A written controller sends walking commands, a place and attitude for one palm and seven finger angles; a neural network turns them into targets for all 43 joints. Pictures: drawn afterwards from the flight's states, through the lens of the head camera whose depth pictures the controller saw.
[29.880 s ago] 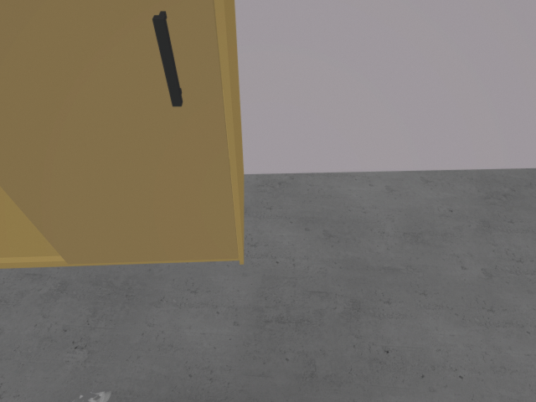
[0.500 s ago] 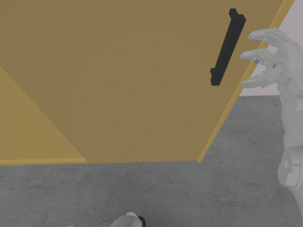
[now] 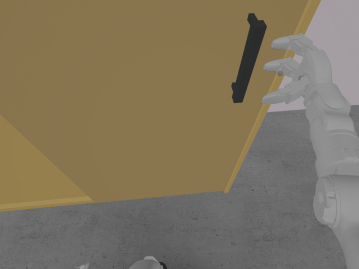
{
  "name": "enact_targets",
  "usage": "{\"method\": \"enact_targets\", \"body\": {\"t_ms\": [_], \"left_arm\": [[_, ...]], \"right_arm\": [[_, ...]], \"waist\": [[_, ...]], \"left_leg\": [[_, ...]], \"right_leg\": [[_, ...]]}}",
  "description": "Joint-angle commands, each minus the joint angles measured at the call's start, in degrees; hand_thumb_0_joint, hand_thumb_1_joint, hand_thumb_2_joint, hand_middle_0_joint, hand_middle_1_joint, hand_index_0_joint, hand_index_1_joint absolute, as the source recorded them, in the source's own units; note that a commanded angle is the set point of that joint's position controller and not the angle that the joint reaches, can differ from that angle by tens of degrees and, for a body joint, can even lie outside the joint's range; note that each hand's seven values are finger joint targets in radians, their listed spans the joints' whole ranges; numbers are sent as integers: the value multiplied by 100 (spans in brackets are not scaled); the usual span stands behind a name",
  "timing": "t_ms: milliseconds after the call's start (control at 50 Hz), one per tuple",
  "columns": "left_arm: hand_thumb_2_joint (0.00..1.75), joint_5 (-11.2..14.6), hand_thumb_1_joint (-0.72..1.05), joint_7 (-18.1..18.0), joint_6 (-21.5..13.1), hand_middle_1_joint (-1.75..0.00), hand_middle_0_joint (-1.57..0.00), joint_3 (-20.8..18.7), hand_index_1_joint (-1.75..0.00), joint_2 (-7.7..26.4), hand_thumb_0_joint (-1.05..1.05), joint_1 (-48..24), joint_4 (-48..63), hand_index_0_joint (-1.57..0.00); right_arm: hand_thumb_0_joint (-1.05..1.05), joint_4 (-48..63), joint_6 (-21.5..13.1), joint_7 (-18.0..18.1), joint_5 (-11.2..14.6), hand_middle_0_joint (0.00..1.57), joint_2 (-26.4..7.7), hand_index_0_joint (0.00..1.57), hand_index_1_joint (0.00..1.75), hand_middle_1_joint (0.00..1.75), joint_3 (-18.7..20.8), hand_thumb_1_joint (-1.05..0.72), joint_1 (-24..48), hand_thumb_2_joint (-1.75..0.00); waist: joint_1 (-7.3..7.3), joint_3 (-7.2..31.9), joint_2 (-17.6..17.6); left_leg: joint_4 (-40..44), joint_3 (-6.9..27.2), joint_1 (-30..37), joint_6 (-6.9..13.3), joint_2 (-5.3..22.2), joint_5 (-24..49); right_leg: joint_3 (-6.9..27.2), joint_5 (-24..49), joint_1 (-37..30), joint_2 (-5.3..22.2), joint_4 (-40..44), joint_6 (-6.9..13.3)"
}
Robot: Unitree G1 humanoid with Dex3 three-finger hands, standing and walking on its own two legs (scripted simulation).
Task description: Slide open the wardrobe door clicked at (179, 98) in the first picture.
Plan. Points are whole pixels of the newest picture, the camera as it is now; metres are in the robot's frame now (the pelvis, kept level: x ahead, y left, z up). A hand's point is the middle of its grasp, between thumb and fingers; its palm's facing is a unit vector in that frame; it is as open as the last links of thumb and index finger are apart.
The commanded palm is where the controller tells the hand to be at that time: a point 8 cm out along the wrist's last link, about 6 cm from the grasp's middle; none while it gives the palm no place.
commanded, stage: feel for the door with the fingertips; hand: right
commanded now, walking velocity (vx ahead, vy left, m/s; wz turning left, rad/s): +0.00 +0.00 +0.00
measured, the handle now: (243, 62) +0.52 -0.09 +0.17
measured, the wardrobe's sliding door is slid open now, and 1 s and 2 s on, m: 0.00 0.00 0.00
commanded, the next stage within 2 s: slide the fingers in behind the handle in 0.40 s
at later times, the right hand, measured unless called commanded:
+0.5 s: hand (279, 73) +0.49 -0.16 +0.17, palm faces -0.09 +0.99 -0.04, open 13.3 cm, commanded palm +0.53 -0.15 +0.16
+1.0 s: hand (278, 73) +0.49 -0.16 +0.17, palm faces -0.10 +0.99 -0.04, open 13.4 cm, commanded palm +0.50 -0.15 +0.16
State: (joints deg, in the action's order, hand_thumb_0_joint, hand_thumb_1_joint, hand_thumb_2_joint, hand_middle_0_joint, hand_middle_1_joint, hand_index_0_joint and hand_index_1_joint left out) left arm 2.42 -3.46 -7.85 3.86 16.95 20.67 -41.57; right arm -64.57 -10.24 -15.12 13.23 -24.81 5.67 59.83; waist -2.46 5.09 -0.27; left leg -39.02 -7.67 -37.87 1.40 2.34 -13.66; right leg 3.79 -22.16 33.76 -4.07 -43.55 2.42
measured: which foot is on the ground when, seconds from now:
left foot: down 0.00-1.00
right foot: down 0.00-1.00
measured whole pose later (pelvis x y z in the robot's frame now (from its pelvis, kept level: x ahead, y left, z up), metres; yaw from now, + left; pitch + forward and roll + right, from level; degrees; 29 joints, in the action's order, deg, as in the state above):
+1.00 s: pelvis +0.00 +0.00 +0.00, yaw +0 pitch +12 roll +1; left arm 2.3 -3.0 -9.1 3.6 17.0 20.9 -42.7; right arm -64.5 -10.6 -14.1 14.0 -24.7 5.2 59.7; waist -2.5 4.7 -0.5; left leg -39.1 -8.0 -37.6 1.7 2.2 -13.8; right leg 4.2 -22.1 33.5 -3.9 -43.5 2.1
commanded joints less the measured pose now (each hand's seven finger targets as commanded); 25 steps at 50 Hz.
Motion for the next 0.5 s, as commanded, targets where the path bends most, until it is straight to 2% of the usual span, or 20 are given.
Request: {"method": "enact_targets", "body": {"t_ms": [0, 40, 60, 120, 140, 160, 200, 240, 280, 340, 380, 400, 420, 440, 460, 480], "left_arm": [[90, 12, 90, -67, -247, -30, -20, -348, -30, 926, 0, 531, 324, -20], [90, 10, 90, -72, -241, -30, -20, -326, -30, 943, 0, 536, 296, -20], [90, 25, 90, -77, -239, -30, -20, -322, -30, 936, 0, 511, 306, -20], [90, 36, 90, -91, -247, -30, -20, -311, -30, 946, 0, 479, 314, -20], [90, 44, 90, -101, -239, -30, -20, -302, -30, 938, 0, 466, 316, -20], [90, 46, 90, -105, -248, -30, -20, -296, -30, 946, 0, 464, 325, -20], [90, 54, 90, -119, -259, -30, -20, -295, -30, 949, 0, 457, 354, -20], [90, 63, 90, -124, -277, -30, -20, -285, -30, 926, 0, 441, 330, -20], [90, 61, 90, -138, -302, -30, -20, -291, -30, 946, 0, 439, 327, -20], [90, 58, 90, -144, -338, -30, -20, -296, -30, 945, 0, 492, 301, -20], [90, 60, 90, -151, -361, -30, -20, -298, -30, 946, 0, 478, 281, -20], [90, 60, 90, -157, -378, -30, -20, -293, -30, 939, 0, 490, 277, -20], [90, 60, 90, -160, -377, -30, -20, -296, -30, 960, 0, 491, 258, -20], [90, 62, 90, -156, -388, -30, -20, -284, -30, 936, 0, 480, 255, -20], [90, 61, 90, -159, -398, -30, -20, -297, -30, 958, 0, 488, 247, -20], [90, 57, 90, -158, -418, -30, -20, -290, -30, 959, 0, 492, 243, -20]], "right_arm": [[0, 1133, -38, -86, -88, 30, 741, 30, 120, 120, -531, 50, 3520, -30], [0, 1049, -23, -75, -86, 30, 595, 30, 120, 120, -431, 50, 3539, -30], [0, 971, -12, -91, -84, 30, 626, 30, 120, 120, -452, 50, 3464, -30], [0, 1015, -4, -123, -58, 30, 515, 30, 120, 120, -373, 50, 3415, -30], [0, 886, 35, -134, -48, 30, 526, 30, 120, 120, -360, 50, 3324, -30], [0, 923, 31, -151, -37, 30, 502, 30, 120, 120, -339, 50, 3342, -30], [0, 1017, 18, -163, -33, 30, 387, 30, 120, 120, -286, 50, 3367, -30], [0, 976, 53, -159, -11, 30, 613, 30, 120, 120, -420, 50, 3380, -30], [0, 1037, 49, -143, -4, 30, 591, 30, 120, 120, -410, 50, 3385, -30], [0, 1178, 14, -117, -25, 30, 593, 30, 120, 120, -455, 50, 3538, -30], [0, 1096, 38, -103, -13, 30, 675, 30, 120, 120, -482, 50, 3444, -30], [0, 1123, 25, -95, -3, 30, 687, 30, 120, 120, -496, 50, 3426, -30], [0, 1146, 19, -84, -18, 30, 625, 30, 120, 120, -480, 50, 3479, -30], [0, 1060, 47, -85, -12, 30, 740, 30, 120, 120, -540, 50, 3418, -30], [0, 1118, 27, -76, -19, 30, 631, 30, 120, 120, -480, 50, 3437, -30], [0, 1167, 2, -77, -37, 30, 704, 30, 120, 120, -548, 50, 3530, -30]], "waist": [[-1124, 1255, -498], [-1127, 1249, -329], [-1115, 1207, -275], [-1101, 1228, -357], [-1097, 1125, -224], [-1091, 1094, -235], [-1062, 1191, -339], [-1105, 1167, -429], [-1117, 1113, -394], [-1127, 1345, -472], [-1137, 1211, -316], [-1124, 1198, -432], [-1131, 1205, -452], [-1131, 1174, -386], [-1126, 1173, -435], [-1134, 1192, -484]], "left_leg": [[482, 511, 194, 42, -173, -51], [497, 529, 287, 26, -175, -84], [506, 538, 338, 24, -176, -141], [520, 557, 402, 23, -174, -148], [537, 567, 407, 11, -178, -203], [547, 573, 449, 9, -174, -235], [523, 574, 485, 28, -169, -193], [524, 567, 339, 11, -175, -245], [539, 558, 291, 2, -172, -280], [512, 561, 360, 2, -175, -177], [556, 572, 331, -16, -184, -260], [550, 557, 331, 4, -179, -214], [556, 573, 288, -2, -181, -243], [562, 577, 317, -14, -181, -307], [565, 575, 323, -8, -175, -308], [542, 560, 276, 2, -170, -295]], "right_leg": [[366, -70, -1093, 365, 996, -185], [355, -110, -959, 362, 1006, -182], [329, -198, -862, 358, 1011, -169], [275, -188, -796, 356, 983, -154], [258, -275, -689, 360, 992, -142], [245, -324, -643, 358, 1005, -136], [248, -243, -674, 355, 981, -135], [269, -357, -762, 378, 1009, -150], [285, -453, -769, 399, 1038, -158], [279, -247, -887, 392, 996, -164], [274, -389, -828, 399, 1017, -147], [262, -302, -850, 394, 1016, -146], [267, -352, -860, 402, 1020, -159], [252, -461, -793, 395, 1037, -150], [264, -473, -799, 400, 1042, -156], [299, -482, -866, 399, 1072, -172]]}}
